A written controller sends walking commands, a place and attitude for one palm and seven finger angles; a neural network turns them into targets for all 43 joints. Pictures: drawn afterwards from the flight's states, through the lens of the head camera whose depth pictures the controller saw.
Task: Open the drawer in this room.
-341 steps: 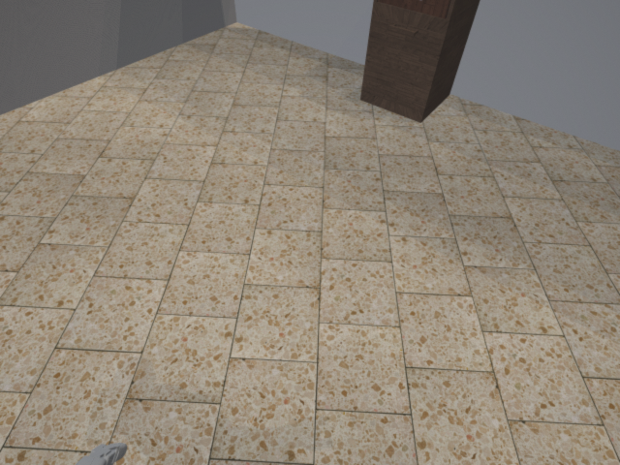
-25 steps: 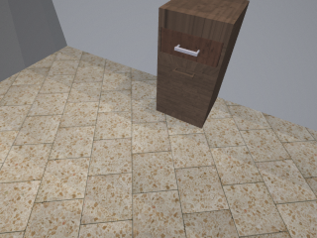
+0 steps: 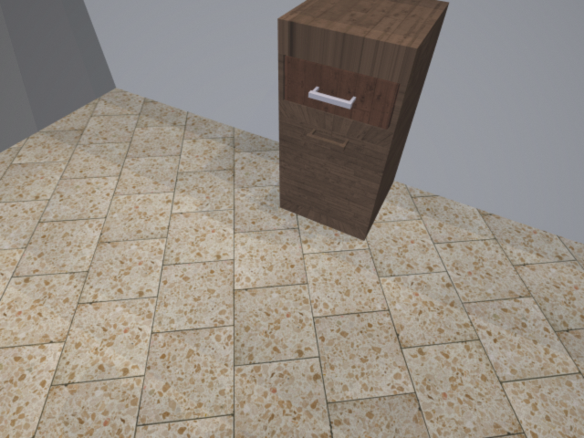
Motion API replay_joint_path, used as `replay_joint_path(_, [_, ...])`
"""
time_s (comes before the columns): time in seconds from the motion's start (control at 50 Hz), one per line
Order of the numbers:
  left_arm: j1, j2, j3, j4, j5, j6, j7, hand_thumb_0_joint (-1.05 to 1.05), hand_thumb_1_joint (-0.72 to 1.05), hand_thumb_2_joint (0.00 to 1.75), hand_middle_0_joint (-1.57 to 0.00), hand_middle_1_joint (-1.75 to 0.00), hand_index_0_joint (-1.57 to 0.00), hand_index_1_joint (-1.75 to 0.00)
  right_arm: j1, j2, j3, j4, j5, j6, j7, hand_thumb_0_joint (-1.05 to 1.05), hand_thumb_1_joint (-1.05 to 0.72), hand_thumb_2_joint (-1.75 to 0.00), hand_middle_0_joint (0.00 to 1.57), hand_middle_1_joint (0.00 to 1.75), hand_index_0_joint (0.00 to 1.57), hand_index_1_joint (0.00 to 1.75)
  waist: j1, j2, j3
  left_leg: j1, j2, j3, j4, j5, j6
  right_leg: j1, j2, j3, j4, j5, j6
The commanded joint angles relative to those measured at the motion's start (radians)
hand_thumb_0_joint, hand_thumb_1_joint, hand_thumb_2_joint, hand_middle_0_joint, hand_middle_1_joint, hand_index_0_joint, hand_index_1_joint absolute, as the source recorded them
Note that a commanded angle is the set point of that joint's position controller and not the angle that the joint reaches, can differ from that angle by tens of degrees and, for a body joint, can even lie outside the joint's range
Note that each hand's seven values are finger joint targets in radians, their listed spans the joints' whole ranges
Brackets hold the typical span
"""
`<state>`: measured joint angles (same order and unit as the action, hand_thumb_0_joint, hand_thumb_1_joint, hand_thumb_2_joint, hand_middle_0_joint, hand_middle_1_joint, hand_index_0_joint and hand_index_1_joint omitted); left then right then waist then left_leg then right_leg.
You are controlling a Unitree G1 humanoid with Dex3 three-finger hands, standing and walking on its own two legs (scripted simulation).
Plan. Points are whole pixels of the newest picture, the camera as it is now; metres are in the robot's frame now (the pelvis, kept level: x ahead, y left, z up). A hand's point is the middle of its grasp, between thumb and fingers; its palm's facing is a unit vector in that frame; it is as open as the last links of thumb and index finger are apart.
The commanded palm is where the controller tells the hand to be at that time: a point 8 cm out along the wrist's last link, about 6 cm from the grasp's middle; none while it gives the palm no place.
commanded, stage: turn or walk to find it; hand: left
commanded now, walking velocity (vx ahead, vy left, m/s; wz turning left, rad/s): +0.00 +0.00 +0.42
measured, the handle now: (332, 96) +1.12 -0.08 -0.11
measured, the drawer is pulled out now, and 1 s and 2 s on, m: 0.00 0.00 0.00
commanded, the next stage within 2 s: look at it before walking up in 0.02 s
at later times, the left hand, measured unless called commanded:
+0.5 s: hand out of the picture -0.03 +0.17 -0.18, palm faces +0.08 -0.98 -0.17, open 7.4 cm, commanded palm none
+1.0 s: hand out of the picture -0.04 +0.20 -0.20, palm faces +0.19 -0.97 -0.15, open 7.4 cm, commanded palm none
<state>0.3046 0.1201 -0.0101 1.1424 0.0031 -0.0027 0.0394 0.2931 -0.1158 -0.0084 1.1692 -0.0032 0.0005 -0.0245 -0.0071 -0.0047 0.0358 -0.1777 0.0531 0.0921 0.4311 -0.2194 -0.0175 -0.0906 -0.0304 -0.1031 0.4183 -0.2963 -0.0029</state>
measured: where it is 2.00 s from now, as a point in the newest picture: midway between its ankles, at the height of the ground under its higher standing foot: (267, 404)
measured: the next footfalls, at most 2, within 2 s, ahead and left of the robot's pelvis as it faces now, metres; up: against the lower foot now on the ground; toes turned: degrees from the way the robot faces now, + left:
right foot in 1.52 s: +0.42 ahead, -0.02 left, +0.00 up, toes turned +2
left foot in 1.96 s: +0.38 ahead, +0.21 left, +0.00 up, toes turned +7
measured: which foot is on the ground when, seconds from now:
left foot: down 0.00-1.00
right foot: down 0.00-1.00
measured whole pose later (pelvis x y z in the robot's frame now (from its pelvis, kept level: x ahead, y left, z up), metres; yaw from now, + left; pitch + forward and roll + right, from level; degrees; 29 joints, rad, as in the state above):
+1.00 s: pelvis +0.02 +0.03 -0.01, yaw +8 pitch -1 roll -1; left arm 0.35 0.17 0.05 1.12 0.03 -0.02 0.02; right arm 0.36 -0.13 -0.05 1.11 -0.02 0.03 0.02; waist 0.00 -0.04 0.01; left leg -0.35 0.08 0.11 0.75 -0.43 0.01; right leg -0.09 -0.09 -0.22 0.50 -0.39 0.04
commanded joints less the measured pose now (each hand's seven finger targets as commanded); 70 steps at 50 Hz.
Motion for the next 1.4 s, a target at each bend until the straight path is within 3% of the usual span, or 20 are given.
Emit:
replay_joint_path(0.0, [0.081, 0.099, 0.027, -0.018, 0.002, -0.016, 0.013, 0.0, 0.9, 0.9, -0.2, -0.3, -0.2, -0.3, 0.063, -0.086, -0.013, -0.021, -0.003, -0.011, -0.011, 0.0, -0.9, -0.9, 0.2, 0.3, 0.2, 0.3, 0.005, 0.001, 0.036, 0.015, 0.071, -0.07, -0.044, 0.203, 0.022, -0.063, -0.108, 0.082, -0.087, 0.244, -0.01])
replay_joint_path(0.14, [0.07, 0.111, 0.047, -0.043, 0.005, -0.003, 0.014, 0.0, 0.9, 0.9, -0.2, -0.3, -0.2, -0.3, 0.039, -0.082, -0.025, -0.052, -0.008, 0.008, -0.005, 0.0, -0.9, -0.9, 0.2, 0.3, 0.2, 0.3, 0.005, -0.044, 0.055, -0.056, 0.047, -0.058, 0.04, 0.137, 0.016, -0.111, -0.143, 0.083, -0.073, 0.133, -0.027])
replay_joint_path(0.34, [0.068, 0.101, 0.04, -0.038, 0.005, -0.006, 0.01, 0.0, 0.9, 0.9, -0.2, -0.3, -0.2, -0.3, 0.034, -0.096, -0.022, -0.053, -0.006, -0.005, -0.009, 0.0, -0.9, -0.9, 0.2, 0.3, 0.2, 0.3, 0.009, 0.025, 0.035, -0.035, 0.068, -0.102, -0.002, 0.189, 0.03, -0.087, -0.11, 0.061, -0.054, 0.144, -0.012])
replay_joint_path(0.48, [0.064, 0.107, 0.034, -0.03, 0.006, -0.005, 0.006, 0.0, 0.9, 0.9, -0.2, -0.3, -0.2, -0.3, 0.027, -0.104, -0.017, -0.054, -0.006, -0.007, -0.008, 0.0, -0.9, -0.9, 0.2, 0.3, 0.2, 0.3, 0.009, 0.026, 0.075, -0.044, 0.067, -0.107, -0.044, 0.128, 0.029, -0.097, -0.103, 0.064, -0.087, 0.084, -0.008])
replay_joint_path(0.7, [0.068, 0.113, 0.034, -0.031, 0.006, -0.01, 0.004, 0.0, 0.9, 0.9, -0.2, -0.3, -0.2, -0.3, 0.034, -0.116, -0.017, -0.053, -0.006, -0.014, -0.007, 0.0, -0.9, -0.9, 0.2, 0.3, 0.2, 0.3, 0.011, 0.005, 0.054, -0.032, 0.061, -0.11, -0.066, 0.111, 0.032, -0.086, -0.103, 0.069, -0.102, 0.077, -0.011])
replay_joint_path(0.76, [0.072, 0.124, 0.046, -0.031, 0.009, -0.006, 0.0, 0.0, 0.9, 0.9, -0.2, -0.3, -0.2, -0.3, 0.06, -0.112, -0.022, -0.053, -0.014, -0.004, -0.001, 0.0, -0.9, -0.9, 0.2, 0.3, 0.2, 0.3, 0.008, 0.001, 0.037, -0.086, 0.038, -0.104, -0.046, -0.12, 0.028, -0.073, -0.113, 0.053, -0.098, -0.156, -0.014])
replay_joint_path(0.8, [0.081, 0.147, 0.06, -0.038, 0.016, 0.001, -0.007, 0.0, 0.9, 0.9, -0.2, -0.3, -0.2, -0.3, 0.04, -0.104, -0.029, -0.074, -0.021, 0.004, 0.005, 0.0, -0.9, -0.9, 0.2, 0.3, 0.2, 0.3, 0.02, -0.053, 0.094, -0.206, 0.008, -0.075, 0.022, -0.264, 0.028, -0.096, -0.155, 0.089, -0.137, -0.348, -0.036])
replay_joint_path(0.84, [0.095, 0.187, 0.079, -0.046, 0.024, 0.001, -0.006, 0.0, 0.9, 0.9, -0.2, -0.3, -0.2, -0.3, 0.026, -0.089, -0.036, -0.106, -0.023, 0.006, 0.013, 0.0, -0.9, -0.9, 0.2, 0.3, 0.2, 0.3, 0.037, -0.174, 0.117, -0.301, -0.006, 0.001, 0.219, -0.253, 0.024, -0.09, -0.276, 0.197, -0.236, -0.492, -0.086])
replay_joint_path(0.88, [0.107, 0.202, 0.086, -0.048, 0.027, -0.014, -0.005, 0.0, 0.9, 0.9, -0.2, -0.3, -0.2, -0.3, -0.037, -0.09, -0.047, -0.147, -0.023, 0.002, 0.025, 0.0, -0.9, -0.9, 0.2, 0.3, 0.2, 0.3, 0.051, -0.168, 0.153, -0.383, 0.029, 0.0, 0.399, -0.258, 0.025, -0.092, -0.372, 0.267, -0.293, -0.468, -0.138])
replay_joint_path(0.94, [0.085, 0.2, 0.091, -0.047, 0.033, -0.037, -0.009, 0.0, 0.9, 0.9, -0.2, -0.3, -0.2, -0.3, -0.037, -0.07, -0.047, -0.17, -0.014, -0.015, 0.041, 0.0, -0.9, -0.9, 0.2, 0.3, 0.2, 0.3, 0.026, -0.101, 0.161, -0.352, 0.068, 0.0, 0.32, -0.233, 0.029, -0.075, -0.37, 0.149, -0.207, -0.265, -0.123])
replay_joint_path(0.98, [0.045, 0.203, 0.091, -0.062, 0.027, -0.036, -0.015, 0.0, 0.9, 0.9, -0.2, -0.3, -0.2, -0.3, 0.081, -0.058, -0.044, -0.14, -0.013, -0.024, 0.044, 0.0, -0.9, -0.9, 0.2, 0.3, 0.2, 0.3, -0.028, -0.034, 0.116, -0.122, 0.028, 0.058, 0.161, -0.137, 0.03, -0.181, -0.308, 0.021, -0.09, -0.24, -0.077])
replay_joint_path(1.0, [0.026, 0.189, 0.087, -0.075, 0.019, -0.034, -0.021, 0.0, 0.9, 0.9, -0.2, -0.3, -0.2, -0.3, 0.176, -0.09, -0.05, -0.107, -0.017, -0.03, 0.04, 0.0, -0.9, -0.9, 0.2, 0.3, 0.2, 0.3, -0.065, 0.076, 0.09, 0.013, 0.015, 0.034, 0.082, -0.148, 0.036, -0.263, -0.235, -0.059, 0.061, -0.216, -0.046])
replay_joint_path(1.02, [0.013, 0.131, 0.078, -0.101, 0.01, -0.032, -0.033, 0.0, 0.9, 0.9, -0.2, -0.3, -0.2, -0.3, 0.294, -0.176, -0.073, -0.073, -0.028, -0.04, 0.03, 0.0, -0.9, -0.9, 0.2, 0.3, 0.2, 0.3, -0.108, 0.336, 0.071, 0.101, 0.162, -0.286, -0.099, -0.318, 0.101, -0.41, -0.102, -0.142, 0.372, -0.196, 0.014])
replay_joint_path(1.04, [-0.052, 0.1, 0.065, -0.154, 0.01, -0.031, -0.038, 0.0, 0.9, 0.9, -0.2, -0.3, -0.2, -0.3, 0.393, -0.248, -0.092, -0.048, -0.032, -0.043, 0.011, 0.0, -0.9, -0.9, 0.2, 0.3, 0.2, 0.3, -0.136, 0.438, 0.065, 0.161, 0.324, -0.621, -0.277, -0.388, 0.186, -0.589, -0.007, -0.09, 0.625, -0.318, 0.034])
replay_joint_path(1.06, [-0.11, 0.121, 0.067, -0.177, 0.021, -0.031, -0.037, 0.0, 0.9, 0.9, -0.2, -0.3, -0.2, -0.3, 0.366, -0.246, -0.088, -0.052, -0.024, -0.037, 0.007, 0.0, -0.9, -0.9, 0.2, 0.3, 0.2, 0.3, -0.118, 0.3, 0.074, 0.143, 0.359, -0.627, -0.29, -0.448, 0.224, -0.621, -0.059, 0.01, 0.747, -0.272, 0.001])
replay_joint_path(1.1, [-0.136, 0.107, 0.07, -0.166, 0.026, -0.038, -0.044, 0.0, 0.9, 0.9, -0.2, -0.3, -0.2, -0.3, 0.257, -0.193, -0.075, -0.088, -0.025, -0.05, 0.001, 0.0, -0.9, -0.9, 0.2, 0.3, 0.2, 0.3, -0.083, 0.133, 0.086, 0.063, 0.325, -0.563, -0.29, -0.379, 0.222, -0.656, -0.107, 0.071, 0.842, -0.129, 0.0])
replay_joint_path(1.16, [-0.088, 0.095, 0.067, -0.136, 0.031, -0.038, -0.055, 0.0, 0.9, 0.9, -0.2, -0.3, -0.2, -0.3, 0.186, -0.144, -0.055, -0.096, -0.019, -0.082, -0.006, 0.0, -0.9, -0.9, 0.2, 0.3, 0.2, 0.3, -0.027, 0.026, 0.057, 0.058, 0.244, -0.343, -0.27, -0.073, 0.175, -0.579, -0.126, 0.072, 0.772, 0.022, 0.027])
replay_joint_path(1.22, [-0.096, 0.087, 0.066, -0.143, 0.027, -0.028, -0.056, 0.0, 0.9, 0.9, -0.2, -0.3, -0.2, -0.3, 0.202, -0.146, -0.054, -0.079, -0.011, -0.093, -0.007, 0.0, -0.9, -0.9, 0.2, 0.3, 0.2, 0.3, -0.017, 0.06, 0.023, 0.15, 0.211, -0.217, -0.25, 0.162, 0.182, -0.599, -0.118, 0.052, 0.701, 0.06, 0.051])
replay_joint_path(1.3, [-0.2, 0.081, 0.063, -0.188, 0.023, -0.025, -0.06, 0.0, 0.9, 0.9, -0.2, -0.3, -0.2, -0.3, 0.229, -0.135, -0.055, -0.062, -0.011, -0.089, -0.007, 0.0, -0.9, -0.9, 0.2, 0.3, 0.2, 0.3, -0.033, 0.105, 0.063, 0.213, 0.2, -0.135, -0.243, 0.302, 0.177, -0.644, -0.116, 0.023, 0.54, 0.096, 0.06])
replay_joint_path(1.38, [-0.303, 0.07, 0.057, -0.228, 0.017, -0.036, -0.063, 0.0, 0.9, 0.9, -0.2, -0.3, -0.2, -0.3, 0.238, -0.134, -0.054, -0.051, -0.018, -0.082, -0.005, 0.0, -0.9, -0.9, 0.2, 0.3, 0.2, 0.3, -0.059, 0.138, 0.118, 0.183, 0.185, -0.078, -0.215, 0.422, 0.156, -0.533, -0.076, -0.027, 0.279, 0.123, 0.037])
